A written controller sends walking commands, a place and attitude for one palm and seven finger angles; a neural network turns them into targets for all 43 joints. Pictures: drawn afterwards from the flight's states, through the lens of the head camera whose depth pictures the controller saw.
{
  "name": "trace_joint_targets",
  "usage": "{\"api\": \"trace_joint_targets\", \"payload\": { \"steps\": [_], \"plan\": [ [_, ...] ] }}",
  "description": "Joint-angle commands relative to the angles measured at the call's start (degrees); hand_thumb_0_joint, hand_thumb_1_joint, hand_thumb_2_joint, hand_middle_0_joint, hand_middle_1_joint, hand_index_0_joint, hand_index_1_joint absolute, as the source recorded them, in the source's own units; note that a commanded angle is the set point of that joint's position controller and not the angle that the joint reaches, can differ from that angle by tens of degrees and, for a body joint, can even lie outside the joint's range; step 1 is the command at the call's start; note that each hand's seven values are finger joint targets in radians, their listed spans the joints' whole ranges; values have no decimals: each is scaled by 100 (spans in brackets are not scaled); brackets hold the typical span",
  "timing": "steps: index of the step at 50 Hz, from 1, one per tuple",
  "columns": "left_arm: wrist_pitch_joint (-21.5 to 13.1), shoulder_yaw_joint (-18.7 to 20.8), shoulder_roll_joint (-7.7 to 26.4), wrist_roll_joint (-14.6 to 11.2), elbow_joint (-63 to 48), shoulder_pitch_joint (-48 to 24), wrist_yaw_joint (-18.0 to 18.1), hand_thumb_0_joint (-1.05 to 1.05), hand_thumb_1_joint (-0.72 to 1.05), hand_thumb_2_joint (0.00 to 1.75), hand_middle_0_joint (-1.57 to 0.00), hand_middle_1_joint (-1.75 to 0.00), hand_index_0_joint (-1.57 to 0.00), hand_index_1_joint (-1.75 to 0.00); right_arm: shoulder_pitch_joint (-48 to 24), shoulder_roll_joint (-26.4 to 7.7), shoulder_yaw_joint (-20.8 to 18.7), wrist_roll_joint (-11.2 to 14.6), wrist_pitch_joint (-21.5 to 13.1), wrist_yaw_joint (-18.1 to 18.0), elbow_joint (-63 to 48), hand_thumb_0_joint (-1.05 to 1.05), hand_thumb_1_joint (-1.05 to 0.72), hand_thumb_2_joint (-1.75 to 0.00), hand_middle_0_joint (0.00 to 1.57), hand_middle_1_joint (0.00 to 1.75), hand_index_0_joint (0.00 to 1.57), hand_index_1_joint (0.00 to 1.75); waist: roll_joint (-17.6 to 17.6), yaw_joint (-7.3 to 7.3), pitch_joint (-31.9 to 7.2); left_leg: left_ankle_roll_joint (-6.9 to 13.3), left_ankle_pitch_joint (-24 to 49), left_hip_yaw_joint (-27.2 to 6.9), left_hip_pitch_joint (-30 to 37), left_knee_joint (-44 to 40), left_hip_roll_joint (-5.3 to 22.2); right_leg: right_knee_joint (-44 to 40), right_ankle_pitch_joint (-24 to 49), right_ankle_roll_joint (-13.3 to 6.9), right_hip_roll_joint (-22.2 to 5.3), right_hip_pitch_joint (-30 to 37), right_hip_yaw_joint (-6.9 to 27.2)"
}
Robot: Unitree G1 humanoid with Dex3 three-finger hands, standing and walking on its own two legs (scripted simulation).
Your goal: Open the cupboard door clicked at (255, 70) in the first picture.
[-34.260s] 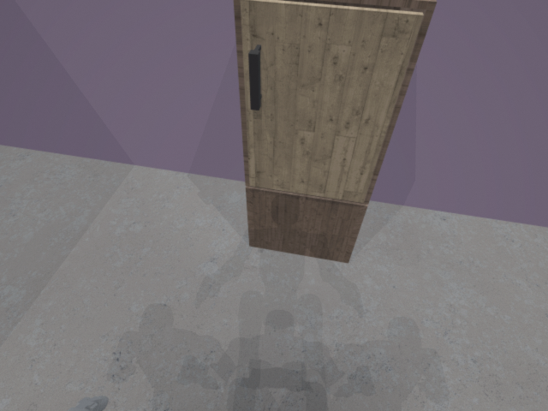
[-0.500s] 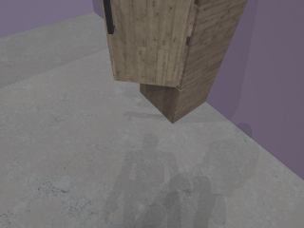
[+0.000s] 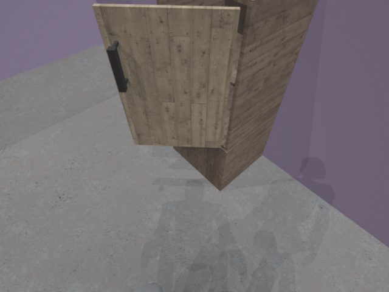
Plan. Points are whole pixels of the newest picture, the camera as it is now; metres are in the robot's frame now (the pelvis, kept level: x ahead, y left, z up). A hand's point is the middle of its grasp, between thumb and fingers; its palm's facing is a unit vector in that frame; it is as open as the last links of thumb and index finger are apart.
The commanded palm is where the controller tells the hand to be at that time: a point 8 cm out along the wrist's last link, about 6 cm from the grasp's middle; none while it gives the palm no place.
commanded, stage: take the last steps up to it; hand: left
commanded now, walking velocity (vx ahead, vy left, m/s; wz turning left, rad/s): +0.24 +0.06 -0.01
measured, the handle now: (119, 67) +0.73 +0.29 +0.05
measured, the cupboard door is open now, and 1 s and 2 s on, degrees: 45 45 45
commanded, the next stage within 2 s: come to a stop and stand still in 0.20 s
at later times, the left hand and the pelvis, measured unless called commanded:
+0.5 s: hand (105, 254) +0.23 +0.25 -0.19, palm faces +0.00 -0.98 -0.21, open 7.3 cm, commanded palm none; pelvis +0.16 +0.06 -0.02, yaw -3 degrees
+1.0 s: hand (91, 258) +0.23 +0.29 -0.20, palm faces -0.05 -0.97 -0.22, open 7.4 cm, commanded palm none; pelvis +0.16 +0.10 -0.03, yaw -3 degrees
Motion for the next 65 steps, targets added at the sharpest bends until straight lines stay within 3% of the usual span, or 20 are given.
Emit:
{"api": "trace_joint_targets", "payload": {
  "steps": [1,4,6,8,11,15,19,25,28,31,35,38,40,41,42,43,47,52,59,65],
  "plan": [
    [-70,117,875,42,109,586,-20,0,90,90,-20,-30,-20,-30,-424,-132,-21,38,-154,51,-532,0,-90,-90,20,30,20,30,-835,260,-11,-22,174,281,-96,-938,-125,-707,1046,-637,-1433,469,881],
    [11,123,889,33,181,509,-7,0,90,90,-20,-30,-20,-30,-285,-242,-29,30,-205,35,-498,0,-90,-90,20,30,20,30,-912,80,151,75,482,468,863,-1715,-313,-342,652,-422,-1288,-44,690],
    [68,80,716,21,156,480,-25,0,90,90,-20,-30,-20,-30,525,-641,-112,3,-272,-54,-231,0,-90,-90,20,30,20,30,-53,-326,-113,239,428,265,2484,-2191,-161,944,543,-193,-914,-929,423],
    [83,-31,320,-3,-221,337,-37,0,90,90,-20,-30,-20,-30,1723,-1529,-289,-67,-239,-227,-63,0,-90,-90,20,30,20,30,1621,-711,-716,1266,545,-2443,3531,-3059,1893,3916,-2239,137,121,-2565,22],
    [145,-12,331,41,-201,1,-39,0,90,90,-20,-30,-20,-30,657,-925,-118,-16,-251,-281,-323,0,-90,-90,20,30,20,30,1139,-282,-101,1291,-216,-1824,1940,-3466,1688,5097,-1336,48,-457,-2810,733],
    [259,-74,92,49,-12,296,-82,0,90,90,-20,-30,-20,-30,392,-671,9,-3,-361,-315,-289,0,-90,-90,20,30,20,30,545,35,-214,1080,1461,-606,1579,-3413,1230,3788,-830,176,-478,-1953,568],
    [374,-149,60,4,82,345,22,0,90,90,-20,-30,-20,-30,94,-681,52,12,-262,-394,-274,0,-90,-90,20,30,20,30,311,131,-367,977,3307,-208,1371,-2843,1138,2101,-303,261,-208,-733,439],
    [526,-13,847,83,-245,58,64,0,90,90,-20,-30,-20,-30,209,-682,-105,100,37,-395,-238,0,-90,-90,20,30,20,30,343,40,33,358,1441,-143,1006,-2143,400,1249,2316,-114,-633,-524,935],
    [477,29,997,56,-332,-38,132,0,90,90,-20,-30,-20,-30,471,-586,-138,113,153,-396,-220,0,-90,-90,20,30,20,30,-822,-10,-738,158,1263,246,1247,-1126,-30,1121,3862,-483,-1172,-140,1404],
    [445,84,1116,39,-342,-35,226,0,90,90,-20,-30,-20,-30,199,-399,-119,157,249,-367,-372,0,-90,-90,20,30,20,30,-1414,186,-879,41,-1838,-14,484,519,-505,580,5257,-1166,-1872,452,1857],
    [478,121,1116,69,-504,-531,243,0,90,90,-20,-30,-20,-30,185,-278,-72,150,314,-344,-379,0,-90,-90,20,30,20,30,-898,-5,-673,-41,-1412,-120,652,-112,-435,578,4285,-982,-1602,235,1441],
    [514,90,960,-2,-531,-650,189,0,90,90,-20,-30,-20,-30,611,-339,-50,100,226,-302,-232,0,-90,-90,20,30,20,30,-461,-181,-577,48,399,-132,1795,-2288,-265,1037,2134,-355,-1101,-532,1200],
    [596,2,528,-70,-659,-584,139,0,90,90,-20,-30,-20,-30,215,-1039,-122,-7,142,-330,-526,0,-90,-90,20,30,20,30,1458,-18,-216,1004,1823,-1910,1089,-3134,1430,2097,-1250,292,-67,-1044,569],
    [657,22,607,-20,-648,-682,139,0,90,90,-20,-30,-20,-30,-12,-1011,-102,-30,120,-361,-600,0,-90,-90,20,30,20,30,1134,-29,-66,1247,1512,-1954,731,-3249,1414,2794,-1781,249,59,-984,781],
    [624,-207,1187,72,-926,-147,201,0,90,90,-20,-30,-20,-30,-258,-1463,-181,-3,177,-340,-1084,0,-90,-90,20,30,20,30,999,78,177,961,1162,-1360,1213,-3040,860,2189,-1532,171,113,-1015,710],
    [582,-150,719,65,-985,116,181,0,90,90,-20,-30,-20,-30,-771,-1301,-242,-3,88,-322,-1294,0,-90,-90,20,30,20,30,1084,260,-412,766,1307,-899,935,-2050,765,1897,-749,168,4,-895,595],
    [375,-141,888,67,-1171,139,200,0,90,90,-20,-30,-20,-30,103,-622,-87,27,-28,-330,-1516,0,-90,-90,20,30,20,30,417,-130,-756,432,1398,-473,1358,-1469,9,1289,1392,-223,-431,-637,1130],
    [485,-161,713,82,-1272,243,187,0,90,90,-20,-30,-20,-30,105,-1031,-181,15,-64,-349,-1513,0,-90,-90,20,30,20,30,553,-40,-270,745,2296,-864,1384,-2083,530,1690,-141,78,87,-1050,675],
    [398,-98,1037,76,-1124,287,152,0,90,90,-20,-30,-20,-30,-207,-1173,-195,33,-62,-259,-1442,0,-90,-90,20,30,20,30,65,-15,115,601,-236,-759,919,-2561,199,1074,102,-24,-118,-827,1042],
    [304,-77,1272,79,-946,156,143,0,90,90,-20,-30,-20,-30,-298,-1337,-209,55,-77,-204,-1192,0,-90,-90,20,30,20,30,-174,-40,131,560,-851,-774,1012,-2823,122,598,-263,-48,-256,-816,1224]
  ]
}}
